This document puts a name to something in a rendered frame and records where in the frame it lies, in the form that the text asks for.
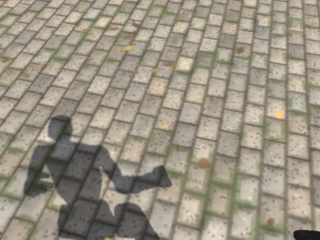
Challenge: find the right robot hand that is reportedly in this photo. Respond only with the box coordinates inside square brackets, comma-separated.
[293, 230, 320, 240]

